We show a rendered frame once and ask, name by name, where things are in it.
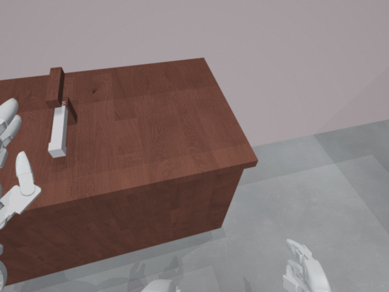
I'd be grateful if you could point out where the robot right hand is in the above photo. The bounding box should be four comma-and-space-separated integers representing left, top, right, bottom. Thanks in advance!
283, 239, 331, 292

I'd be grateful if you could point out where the counter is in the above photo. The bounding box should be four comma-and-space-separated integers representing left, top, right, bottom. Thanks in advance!
0, 58, 258, 286

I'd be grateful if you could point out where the tap lever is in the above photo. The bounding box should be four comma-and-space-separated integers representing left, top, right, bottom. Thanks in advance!
48, 101, 68, 158

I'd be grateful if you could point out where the left robot thigh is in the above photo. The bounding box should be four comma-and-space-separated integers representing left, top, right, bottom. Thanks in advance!
141, 279, 181, 292

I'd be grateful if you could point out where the robot left hand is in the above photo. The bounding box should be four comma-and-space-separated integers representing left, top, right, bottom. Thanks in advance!
0, 98, 41, 229

